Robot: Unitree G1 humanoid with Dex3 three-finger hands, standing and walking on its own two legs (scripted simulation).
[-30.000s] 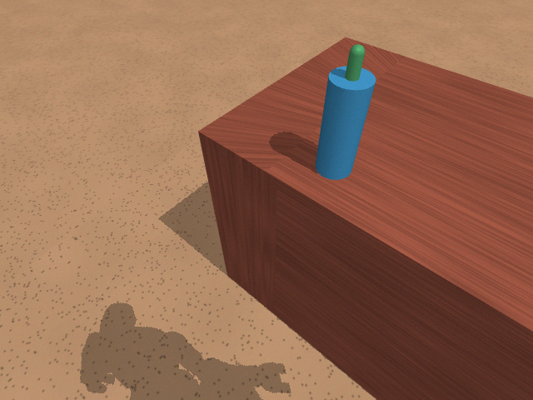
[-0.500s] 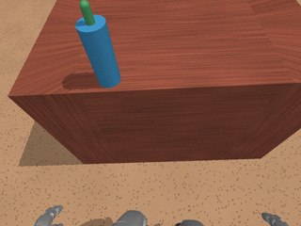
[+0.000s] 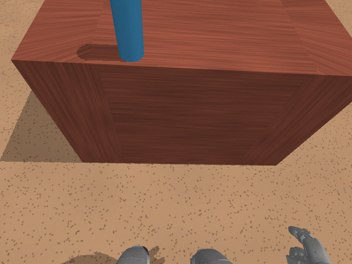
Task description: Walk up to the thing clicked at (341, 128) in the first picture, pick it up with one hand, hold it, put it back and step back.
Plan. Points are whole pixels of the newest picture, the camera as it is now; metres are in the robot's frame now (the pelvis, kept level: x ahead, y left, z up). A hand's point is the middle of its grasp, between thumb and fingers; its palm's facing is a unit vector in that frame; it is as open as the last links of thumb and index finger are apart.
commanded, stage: step back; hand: left
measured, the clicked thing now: (127, 12) +0.71 +0.17 +0.12
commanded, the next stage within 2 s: none
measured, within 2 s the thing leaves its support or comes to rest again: neither
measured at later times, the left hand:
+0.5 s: hand out of the picture -0.03 +0.24 -0.14, palm faces +0.06 -0.90 -0.43, open 7.4 cm
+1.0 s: hand out of the picture -0.31 +0.19 -0.15, palm faces +0.03 -0.90 -0.43, open 7.4 cm
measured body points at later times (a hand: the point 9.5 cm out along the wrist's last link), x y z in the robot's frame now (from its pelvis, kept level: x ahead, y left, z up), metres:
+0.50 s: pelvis -0.16 -0.04 -0.01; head -0.09 -0.04 +0.43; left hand -0.04 +0.28 -0.11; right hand -0.07 -0.35 -0.14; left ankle -0.20 +0.07 -0.73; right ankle -0.07 -0.14 -0.73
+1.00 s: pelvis -0.33 -0.09 -0.01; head -0.30 -0.11 +0.44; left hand -0.31 +0.23 -0.12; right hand -0.18 -0.40 -0.13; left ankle -0.24 +0.06 -0.70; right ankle -0.34 -0.20 -0.73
